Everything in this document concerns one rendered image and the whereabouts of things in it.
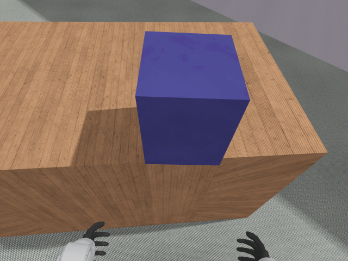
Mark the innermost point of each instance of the robot left forearm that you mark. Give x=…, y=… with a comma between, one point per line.
x=80, y=250

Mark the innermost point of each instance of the robot left hand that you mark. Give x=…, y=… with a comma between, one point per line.
x=92, y=235

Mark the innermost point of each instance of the pedestal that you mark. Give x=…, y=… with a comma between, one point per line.
x=71, y=152

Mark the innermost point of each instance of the robot right hand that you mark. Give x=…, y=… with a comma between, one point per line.
x=259, y=251

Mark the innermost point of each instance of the carton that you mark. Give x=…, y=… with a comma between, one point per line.
x=190, y=97

